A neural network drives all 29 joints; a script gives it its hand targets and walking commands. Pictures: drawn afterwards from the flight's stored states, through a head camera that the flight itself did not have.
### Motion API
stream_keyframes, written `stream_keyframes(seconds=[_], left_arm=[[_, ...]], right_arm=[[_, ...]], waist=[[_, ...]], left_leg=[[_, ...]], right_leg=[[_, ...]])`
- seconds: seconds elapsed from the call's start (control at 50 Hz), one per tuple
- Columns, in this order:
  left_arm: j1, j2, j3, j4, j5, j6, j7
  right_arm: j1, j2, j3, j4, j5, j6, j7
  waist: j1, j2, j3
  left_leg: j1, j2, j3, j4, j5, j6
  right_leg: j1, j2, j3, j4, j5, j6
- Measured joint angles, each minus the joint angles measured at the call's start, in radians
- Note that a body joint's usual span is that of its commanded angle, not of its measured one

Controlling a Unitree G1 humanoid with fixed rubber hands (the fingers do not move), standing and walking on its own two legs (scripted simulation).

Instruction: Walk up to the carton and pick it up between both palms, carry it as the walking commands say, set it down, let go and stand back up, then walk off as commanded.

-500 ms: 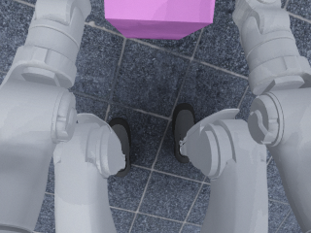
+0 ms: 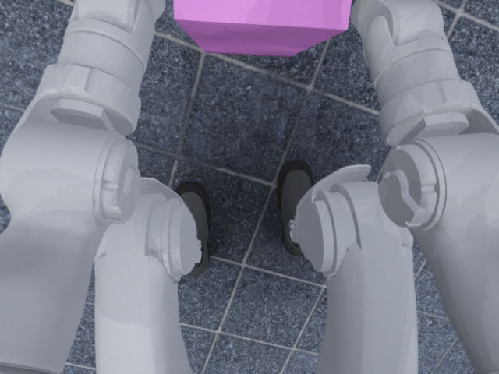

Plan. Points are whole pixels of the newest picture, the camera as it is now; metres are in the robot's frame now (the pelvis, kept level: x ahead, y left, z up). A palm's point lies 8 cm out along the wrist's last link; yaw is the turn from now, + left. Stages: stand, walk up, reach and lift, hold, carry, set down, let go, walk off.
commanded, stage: reach and lift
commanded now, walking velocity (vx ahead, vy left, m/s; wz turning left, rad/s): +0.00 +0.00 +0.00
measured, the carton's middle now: out of the picture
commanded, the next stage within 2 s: none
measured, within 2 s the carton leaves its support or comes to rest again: leaves its support in 0.80 s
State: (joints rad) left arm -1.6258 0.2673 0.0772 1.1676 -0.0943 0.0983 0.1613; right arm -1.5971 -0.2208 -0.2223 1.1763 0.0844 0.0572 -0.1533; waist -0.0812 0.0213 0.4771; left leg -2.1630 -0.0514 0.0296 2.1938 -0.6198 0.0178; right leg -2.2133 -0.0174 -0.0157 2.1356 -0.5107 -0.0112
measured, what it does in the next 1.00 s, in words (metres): stands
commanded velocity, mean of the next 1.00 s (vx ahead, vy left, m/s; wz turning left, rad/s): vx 0.00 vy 0.00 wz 0.00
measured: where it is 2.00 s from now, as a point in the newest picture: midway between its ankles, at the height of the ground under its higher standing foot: (247, 232)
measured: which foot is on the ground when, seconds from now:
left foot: down 0.00-1.00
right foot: down 0.00-1.00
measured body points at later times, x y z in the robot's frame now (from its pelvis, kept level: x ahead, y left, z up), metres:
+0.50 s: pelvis +0.01 +0.00 -0.02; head +0.38 +0.00 +0.23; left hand +0.59 +0.08 -0.18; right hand +0.57 -0.17 -0.18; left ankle +0.10 +0.10 -0.35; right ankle +0.13 -0.12 -0.35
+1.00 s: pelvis +0.02 -0.01 +0.01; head +0.37 -0.02 +0.28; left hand +0.59 +0.06 -0.13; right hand +0.56 -0.18 -0.14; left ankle +0.10 +0.10 -0.35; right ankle +0.13 -0.13 -0.35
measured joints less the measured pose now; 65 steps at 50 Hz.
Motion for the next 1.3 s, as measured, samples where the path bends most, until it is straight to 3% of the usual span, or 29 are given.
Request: stream_keyframes(seconds=[0.14,0.24,0.56,0.74,0.86,1.08,1.3], left_arm=[[0.000,-0.036,0.122,-0.024,0.107,0.056,-0.032],[0.048,-0.060,0.164,-0.086,0.135,0.083,-0.047],[0.117,-0.116,0.214,-0.177,0.183,0.108,-0.032],[0.155,-0.139,0.158,-0.218,0.157,0.142,0.028],[0.169,-0.155,0.144,-0.228,0.158,0.162,0.063],[0.151,-0.179,0.255,-0.225,0.251,0.179,0.012],[0.177,-0.198,0.296,-0.269,0.296,0.200,-0.010]], right_arm=[[0.031,0.010,-0.100,-0.088,-0.103,0.093,0.063],[0.054,0.010,-0.121,-0.119,-0.140,0.151,0.111],[0.107,0.020,-0.139,-0.168,-0.141,0.186,0.127],[0.176,0.039,-0.113,-0.256,-0.115,0.223,0.075],[0.237,0.094,-0.122,-0.341,-0.105,0.245,-0.024],[0.256,0.151,-0.202,-0.407,-0.208,0.277,-0.009],[0.264,0.182,-0.234,-0.450,-0.253,0.307,-0.004]], waist=[[-0.009,0.015,-0.001],[-0.014,0.009,-0.021],[-0.017,0.022,-0.092],[-0.022,0.021,-0.127],[-0.022,0.024,-0.169],[-0.008,0.036,-0.233],[-0.008,0.031,-0.251]], left_leg=[[-0.016,-0.034,-0.022,0.039,-0.002,-0.013],[-0.033,-0.045,-0.027,0.070,-0.012,-0.019],[-0.079,-0.055,-0.027,0.067,-0.017,-0.005],[-0.079,-0.067,-0.034,0.049,-0.023,-0.013],[-0.066,-0.072,-0.047,0.025,-0.025,-0.032],[-0.016,-0.068,-0.052,-0.062,-0.004,-0.052],[0.028,-0.062,-0.053,-0.134,0.016,-0.052]], right_leg=[[0.005,0.036,0.012,0.045,-0.029,0.033],[-0.007,0.034,0.008,0.078,-0.048,0.027],[-0.037,0.030,0.011,0.069,-0.064,0.043],[-0.035,0.049,0.023,0.057,-0.079,0.057],[-0.029,0.071,0.029,0.040,-0.080,0.057],[0.002,0.077,0.035,-0.030,-0.054,0.037],[0.043,0.084,0.043,-0.100,-0.031,0.038]])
